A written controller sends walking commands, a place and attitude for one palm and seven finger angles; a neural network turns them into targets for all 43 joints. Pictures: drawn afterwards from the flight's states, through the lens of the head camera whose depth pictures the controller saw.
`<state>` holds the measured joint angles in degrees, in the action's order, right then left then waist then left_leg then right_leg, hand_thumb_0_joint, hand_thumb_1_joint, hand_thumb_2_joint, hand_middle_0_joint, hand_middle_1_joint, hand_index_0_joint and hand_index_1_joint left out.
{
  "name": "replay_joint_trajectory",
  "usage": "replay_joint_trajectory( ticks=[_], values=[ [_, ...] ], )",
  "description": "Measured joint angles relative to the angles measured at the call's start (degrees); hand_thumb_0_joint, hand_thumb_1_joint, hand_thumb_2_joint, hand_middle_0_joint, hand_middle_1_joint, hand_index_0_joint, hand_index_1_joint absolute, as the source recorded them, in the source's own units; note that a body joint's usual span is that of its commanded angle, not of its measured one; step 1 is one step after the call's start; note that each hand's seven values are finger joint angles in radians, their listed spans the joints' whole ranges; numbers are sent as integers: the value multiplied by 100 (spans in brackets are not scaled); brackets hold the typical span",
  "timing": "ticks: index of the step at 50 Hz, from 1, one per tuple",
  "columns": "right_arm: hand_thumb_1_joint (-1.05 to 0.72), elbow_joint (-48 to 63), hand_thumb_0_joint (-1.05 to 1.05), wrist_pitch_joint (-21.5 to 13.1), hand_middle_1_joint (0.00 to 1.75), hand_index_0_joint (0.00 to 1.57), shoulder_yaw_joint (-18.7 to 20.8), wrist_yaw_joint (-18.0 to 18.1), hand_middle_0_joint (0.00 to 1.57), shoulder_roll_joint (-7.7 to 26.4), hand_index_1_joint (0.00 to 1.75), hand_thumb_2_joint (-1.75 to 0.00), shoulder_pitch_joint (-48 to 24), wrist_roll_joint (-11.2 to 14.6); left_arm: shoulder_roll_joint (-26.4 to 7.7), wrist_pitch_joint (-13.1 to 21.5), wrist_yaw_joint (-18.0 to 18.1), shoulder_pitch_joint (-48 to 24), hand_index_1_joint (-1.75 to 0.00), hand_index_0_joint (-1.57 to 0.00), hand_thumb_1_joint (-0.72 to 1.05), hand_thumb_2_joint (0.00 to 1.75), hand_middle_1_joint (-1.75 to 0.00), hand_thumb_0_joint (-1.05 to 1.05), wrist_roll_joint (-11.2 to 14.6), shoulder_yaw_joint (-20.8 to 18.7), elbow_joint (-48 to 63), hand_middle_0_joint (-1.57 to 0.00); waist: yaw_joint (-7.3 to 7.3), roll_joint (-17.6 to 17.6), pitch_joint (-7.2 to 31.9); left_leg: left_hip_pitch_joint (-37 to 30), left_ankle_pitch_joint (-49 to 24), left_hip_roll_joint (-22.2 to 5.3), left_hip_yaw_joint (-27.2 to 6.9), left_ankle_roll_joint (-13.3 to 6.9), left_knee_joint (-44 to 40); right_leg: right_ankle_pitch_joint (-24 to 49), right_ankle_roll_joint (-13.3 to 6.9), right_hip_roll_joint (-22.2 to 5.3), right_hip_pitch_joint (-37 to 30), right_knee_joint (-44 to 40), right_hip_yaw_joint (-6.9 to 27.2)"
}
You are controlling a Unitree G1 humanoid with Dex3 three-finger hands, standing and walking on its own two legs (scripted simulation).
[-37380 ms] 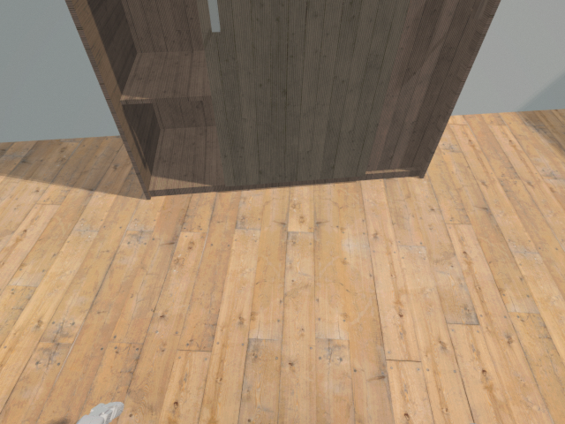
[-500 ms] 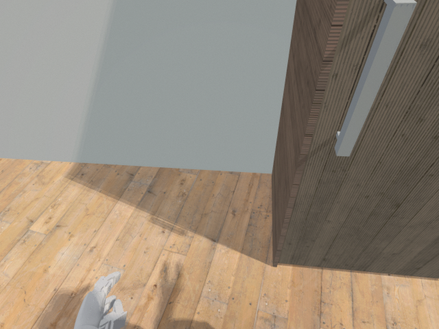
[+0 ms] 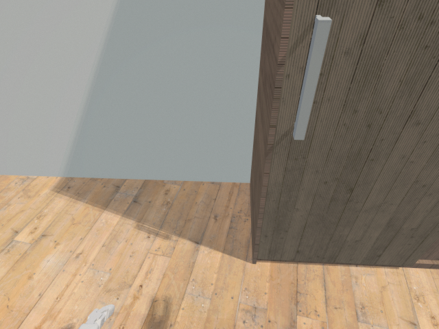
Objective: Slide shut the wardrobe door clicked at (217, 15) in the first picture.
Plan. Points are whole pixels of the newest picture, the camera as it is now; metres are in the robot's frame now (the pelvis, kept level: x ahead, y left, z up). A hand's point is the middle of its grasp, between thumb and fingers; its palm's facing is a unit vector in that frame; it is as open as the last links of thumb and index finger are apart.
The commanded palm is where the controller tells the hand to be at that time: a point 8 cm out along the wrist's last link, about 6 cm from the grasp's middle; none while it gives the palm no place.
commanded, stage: stop stepping back and stand still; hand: right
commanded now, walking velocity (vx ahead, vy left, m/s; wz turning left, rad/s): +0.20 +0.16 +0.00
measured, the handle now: (307, 83) +0.64 -0.19 +0.20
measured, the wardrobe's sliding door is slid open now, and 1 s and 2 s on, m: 0.00 0.00 0.00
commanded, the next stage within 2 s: let the arm hang, fingers relaxed in 0.80 s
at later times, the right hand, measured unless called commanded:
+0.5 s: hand out of the picture +0.20 -0.31 +0.15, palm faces +0.50 +0.77 -0.40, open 7.4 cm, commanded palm +0.14 -0.33 +0.19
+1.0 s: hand (411, 288) +0.21 -0.30 +0.03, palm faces +0.20 +0.86 -0.47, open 7.4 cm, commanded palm none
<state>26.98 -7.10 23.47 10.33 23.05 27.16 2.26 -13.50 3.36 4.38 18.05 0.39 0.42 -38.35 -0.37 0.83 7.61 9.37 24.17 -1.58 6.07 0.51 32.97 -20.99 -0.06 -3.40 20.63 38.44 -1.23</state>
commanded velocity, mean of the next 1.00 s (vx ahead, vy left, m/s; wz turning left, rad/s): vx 0.03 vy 0.01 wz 0.00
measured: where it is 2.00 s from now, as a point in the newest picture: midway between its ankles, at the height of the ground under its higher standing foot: outside the picture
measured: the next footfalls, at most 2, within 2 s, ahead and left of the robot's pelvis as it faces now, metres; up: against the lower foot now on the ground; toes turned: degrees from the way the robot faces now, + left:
none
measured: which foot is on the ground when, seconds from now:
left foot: down 0.00-1.00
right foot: down 0.00-1.00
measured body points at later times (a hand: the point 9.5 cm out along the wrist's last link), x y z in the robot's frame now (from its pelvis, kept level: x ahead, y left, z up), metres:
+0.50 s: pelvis +0.00 -0.04 +0.00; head -0.01 -0.04 +0.45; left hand +0.14 +0.22 -0.09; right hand +0.17 -0.35 +0.18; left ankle -0.02 +0.09 -0.72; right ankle +0.03 -0.14 -0.72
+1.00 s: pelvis +0.00 -0.05 +0.01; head +0.00 -0.02 +0.46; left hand +0.17 +0.21 -0.10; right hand +0.19 -0.35 +0.06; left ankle -0.02 +0.09 -0.72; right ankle +0.03 -0.14 -0.72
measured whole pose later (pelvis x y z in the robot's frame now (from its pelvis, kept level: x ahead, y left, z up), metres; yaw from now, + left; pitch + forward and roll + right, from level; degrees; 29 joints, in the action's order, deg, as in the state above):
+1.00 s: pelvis +0.00 -0.05 +0.01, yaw +1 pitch +1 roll +1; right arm -4.3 -2.9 10.5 2.9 20.1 20.5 -0.9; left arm -16.8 3.0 -1.0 8.0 -0.2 -0.4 -43.0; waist -1.4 -4.4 2.4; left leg 15.4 18.2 -2.1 3.5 1.4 32.4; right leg -15.5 -2.4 -1.2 20.5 34.7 -5.1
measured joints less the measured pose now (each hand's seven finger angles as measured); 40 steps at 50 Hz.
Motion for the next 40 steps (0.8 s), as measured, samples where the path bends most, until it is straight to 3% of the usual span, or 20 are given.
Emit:
replay_joint_trajectory(
  ticks=[1, 3, 5, 7, 11, 13, 16, 22, 28, 33, 40],
  values=[
    [-88, -135, 1, 24, 30, 21, -31, 43, 21, -96, 31, -90, -168, -11, -52, -13, 44, -19, -30, -21, 90, 90, -30, 1, -5, -44, -24, -20, 69, 18, -62, 135, 148, -97, 34, 4, 277, 244, -29, 55, 29, -75, -22],
    [-89, -349, 1, 77, 30, 21, -10, 111, 20, -267, 30, -90, -247, 14, -64, -67, 93, -186, -30, -21, 90, 90, -30, 1, 9, -71, -20, -20, 103, 41, -298, 444, 354, -81, -219, -41, 783, 346, -52, 124, 61, 46, -145],
    [-89, -367, 1, 126, 30, 20, 30, 101, 20, -271, 30, -90, -52, 23, 43, -26, 86, -333, -30, -20, 90, 90, -30, 1, -22, -54, 50, -20, 203, 55, -511, 769, 432, 30, -361, -73, 1186, 425, -70, 119, -22, -89, -266],
    [-89, -132, 2, 160, 30, 20, 7, 53, 20, -169, 30, -90, 174, 23, 178, 69, 32, -351, -30, -20, 90, 90, -30, 1, -39, -19, 156, -20, 286, 78, -683, 874, 297, 113, -313, -87, 1061, 556, -57, 113, -105, -276, -284],
    [-89, 590, 2, -74, 30, 21, 25, 6, 20, 110, 30, -90, 565, -42, 296, 177, -97, -278, -30, -20, 90, 90, -30, 1, -40, 42, 278, -20, 290, -2, -819, 735, -592, 218, -81, -270, 297, 198, -26, 24, 51, 49, -216],
    [-88, 733, 2, -239, 30, 21, 26, -23, 21, 169, 30, -90, 618, -57, 273, 141, -139, -263, -30, -20, 90, 90, -30, 1, -40, 2, 164, -20, 232, -91, -773, 715, -601, 239, -36, -342, 276, -297, 2, 61, 298, 774, -118],
    [-88, 547, 1, -442, 30, 21, 124, -25, 21, 104, 31, -90, 681, -51, 194, 65, -156, -255, -30, -21, 90, 90, -30, 1, -3, -37, 2, -20, 128, -154, -633, 571, -664, 212, -103, -311, -23, -371, 52, 127, 516, 1477, -136],
    [-88, -349, 1, -313, 30, 21, 147, 52, 21, -106, 31, -90, 347, -29, -18, 46, -44, -293, -30, -20, 90, 90, -30, 1, -13, -103, 59, -20, 94, -306, -621, 431, -531, 118, -76, -92, 65, 600, -65, 46, -196, -384, -211],
    [-89, -254, 2, 13, 30, 21, -186, 15, 20, -452, 30, -90, 151, -81, 155, 157, 3, -543, -30, -20, 90, 90, -30, 1, 10, -42, 179, -20, -26, -73, -724, 325, -511, -24, -252, 35, -17, 512, -175, 197, -335, -451, -370],
    [-89, 410, 2, -190, 30, 21, -146, -5, 21, -192, 30, -90, 201, -74, 350, 312, -74, -770, -30, -20, 90, 90, -30, 1, 17, 81, 398, -20, -7, -36, -841, 279, -672, 20, -212, 22, -333, 621, -146, 171, -309, -628, -333],
    [-89, 201, 1, -219, 30, 21, 110, -72, 21, 26, 30, -90, 509, 47, 388, 105, -129, -889, -30, -21, 90, 90, -30, 1, 79, 99, 513, -20, 28, -211, -721, 234, -762, 51, -285, 44, -545, 629, -145, 144, -350, -755, -407]
  ],
)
